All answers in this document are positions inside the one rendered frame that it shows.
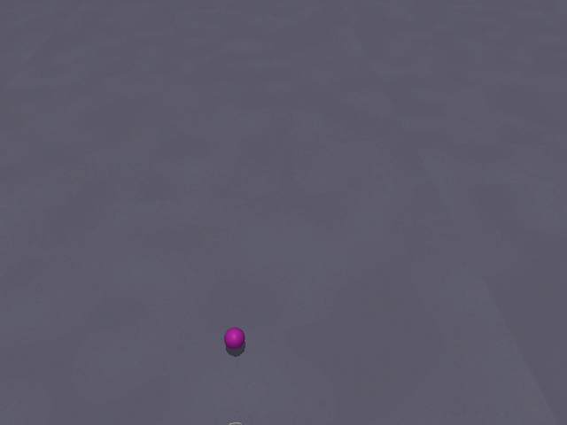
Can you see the ball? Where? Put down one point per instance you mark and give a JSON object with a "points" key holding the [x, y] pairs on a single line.
{"points": [[234, 338]]}

